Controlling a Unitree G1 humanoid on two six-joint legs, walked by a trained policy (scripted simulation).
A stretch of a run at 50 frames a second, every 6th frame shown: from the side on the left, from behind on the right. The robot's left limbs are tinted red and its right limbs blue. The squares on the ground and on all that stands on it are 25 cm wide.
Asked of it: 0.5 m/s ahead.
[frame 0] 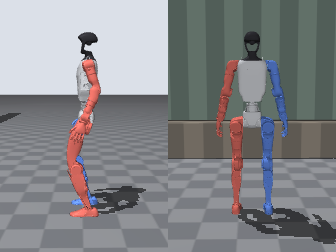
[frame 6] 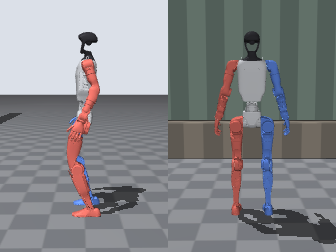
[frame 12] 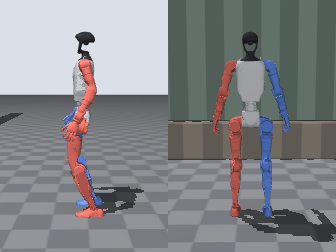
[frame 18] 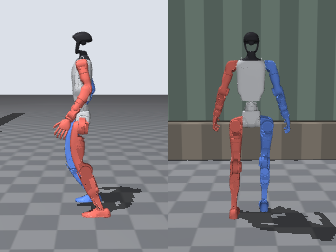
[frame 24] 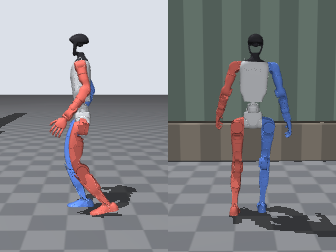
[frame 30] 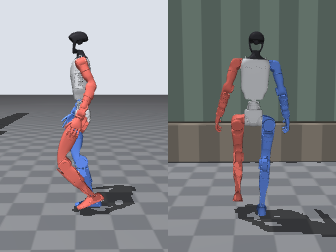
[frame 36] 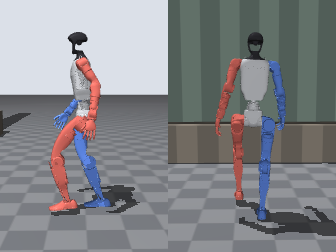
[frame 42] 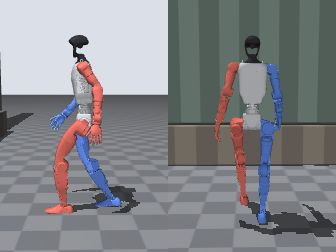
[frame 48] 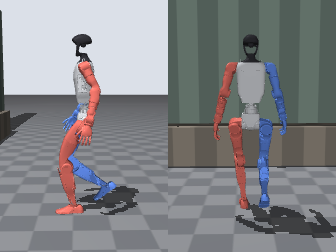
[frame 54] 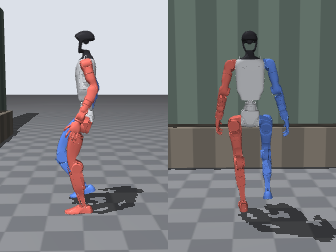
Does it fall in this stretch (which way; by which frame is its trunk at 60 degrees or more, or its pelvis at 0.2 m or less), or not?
no
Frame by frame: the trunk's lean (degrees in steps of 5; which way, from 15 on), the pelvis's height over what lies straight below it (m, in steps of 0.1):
0: 0, 0.8
6: 5, 0.8
12: 5, 0.8
18: 0, 0.8
24: 5, 0.8
30: 5, 0.8
36: 5, 0.8
42: 5, 0.7
48: 5, 0.8
54: 0, 0.8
